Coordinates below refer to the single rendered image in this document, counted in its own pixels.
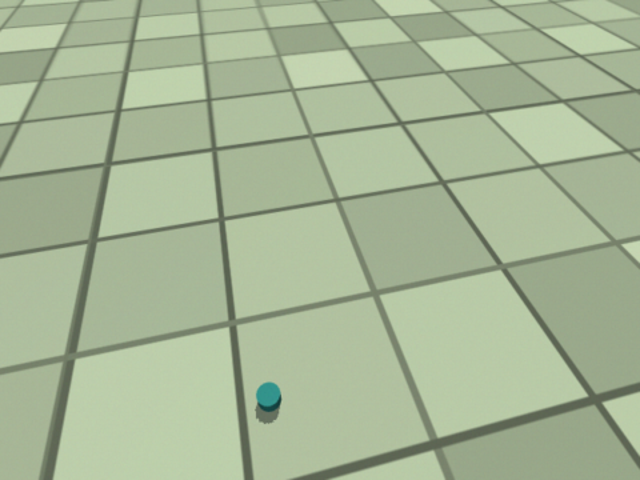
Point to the tin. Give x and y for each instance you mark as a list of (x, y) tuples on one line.
[(268, 396)]

